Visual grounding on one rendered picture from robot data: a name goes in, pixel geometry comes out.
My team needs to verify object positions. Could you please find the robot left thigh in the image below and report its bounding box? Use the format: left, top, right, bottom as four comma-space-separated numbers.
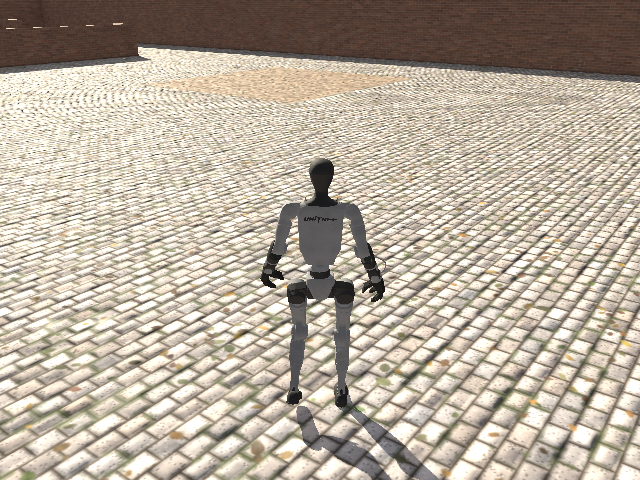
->
287, 278, 308, 340

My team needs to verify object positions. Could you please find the robot right hand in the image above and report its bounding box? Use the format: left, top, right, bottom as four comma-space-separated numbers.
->
362, 278, 385, 302

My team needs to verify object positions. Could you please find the left robot forearm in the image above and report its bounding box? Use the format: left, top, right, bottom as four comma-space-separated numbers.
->
263, 240, 282, 274

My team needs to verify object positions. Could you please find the right robot forearm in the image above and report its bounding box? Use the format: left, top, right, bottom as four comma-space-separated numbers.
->
361, 242, 382, 283

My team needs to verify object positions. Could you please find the robot thigh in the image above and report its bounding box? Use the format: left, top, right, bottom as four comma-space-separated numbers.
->
333, 278, 355, 346
287, 278, 308, 340

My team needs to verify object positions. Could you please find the robot left hand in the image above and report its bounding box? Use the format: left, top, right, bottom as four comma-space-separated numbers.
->
260, 270, 284, 288

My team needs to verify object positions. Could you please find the left robot upper arm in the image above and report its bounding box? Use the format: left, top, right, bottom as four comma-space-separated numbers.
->
271, 201, 300, 255

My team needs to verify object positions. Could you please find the robot right thigh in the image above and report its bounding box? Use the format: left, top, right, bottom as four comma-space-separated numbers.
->
333, 278, 355, 346

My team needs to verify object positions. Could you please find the right robot upper arm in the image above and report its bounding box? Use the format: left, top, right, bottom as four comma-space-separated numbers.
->
342, 202, 370, 259

